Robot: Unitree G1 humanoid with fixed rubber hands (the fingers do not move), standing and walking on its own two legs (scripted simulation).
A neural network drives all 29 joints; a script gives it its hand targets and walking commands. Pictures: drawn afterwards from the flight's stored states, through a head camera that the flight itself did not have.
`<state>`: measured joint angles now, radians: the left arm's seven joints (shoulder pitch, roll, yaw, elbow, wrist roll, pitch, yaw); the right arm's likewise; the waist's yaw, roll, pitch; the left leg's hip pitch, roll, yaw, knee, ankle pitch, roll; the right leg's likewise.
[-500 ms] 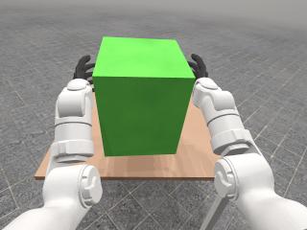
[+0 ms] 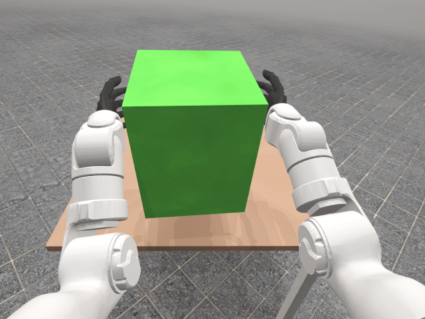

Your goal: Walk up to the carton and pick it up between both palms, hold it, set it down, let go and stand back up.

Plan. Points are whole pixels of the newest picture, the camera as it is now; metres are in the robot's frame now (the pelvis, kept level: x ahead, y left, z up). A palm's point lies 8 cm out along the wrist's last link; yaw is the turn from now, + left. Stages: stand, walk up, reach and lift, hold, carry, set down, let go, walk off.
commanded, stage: hold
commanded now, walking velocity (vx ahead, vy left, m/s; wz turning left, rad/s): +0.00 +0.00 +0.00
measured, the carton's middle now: (193, 133) +0.40 +0.03 +0.21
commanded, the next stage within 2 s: none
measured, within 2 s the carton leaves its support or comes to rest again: neither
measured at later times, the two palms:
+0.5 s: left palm (109, 118) +0.37 +0.17 +0.25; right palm (272, 111) +0.38 -0.11 +0.27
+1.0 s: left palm (109, 115) +0.37 +0.17 +0.26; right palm (273, 110) +0.38 -0.12 +0.27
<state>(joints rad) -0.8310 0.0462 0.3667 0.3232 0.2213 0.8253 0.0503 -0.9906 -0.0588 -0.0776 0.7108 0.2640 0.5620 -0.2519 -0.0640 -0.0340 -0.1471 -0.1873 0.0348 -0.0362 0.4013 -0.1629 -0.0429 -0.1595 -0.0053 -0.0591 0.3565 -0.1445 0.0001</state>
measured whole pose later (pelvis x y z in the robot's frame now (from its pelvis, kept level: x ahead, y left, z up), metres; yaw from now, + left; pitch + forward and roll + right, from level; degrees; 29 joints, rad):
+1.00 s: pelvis +0.00 +0.00 +0.00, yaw +0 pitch -3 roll -1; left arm -0.85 0.05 0.37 0.30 0.25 0.84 0.03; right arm -0.99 -0.06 -0.08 0.68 0.27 0.57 -0.26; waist -0.06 -0.03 -0.13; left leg -0.19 0.03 -0.04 0.40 -0.17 -0.04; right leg -0.16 -0.01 -0.06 0.36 -0.15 0.00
